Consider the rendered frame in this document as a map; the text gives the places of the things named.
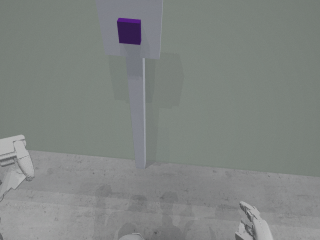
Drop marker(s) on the robot left hand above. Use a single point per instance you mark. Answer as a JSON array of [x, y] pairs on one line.
[[13, 151]]

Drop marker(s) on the panel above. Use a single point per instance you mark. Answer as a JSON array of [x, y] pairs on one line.
[[150, 13]]

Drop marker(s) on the robot right hand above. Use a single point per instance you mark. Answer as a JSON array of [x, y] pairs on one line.
[[258, 230]]

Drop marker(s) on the button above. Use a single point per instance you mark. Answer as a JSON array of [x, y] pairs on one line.
[[129, 31]]

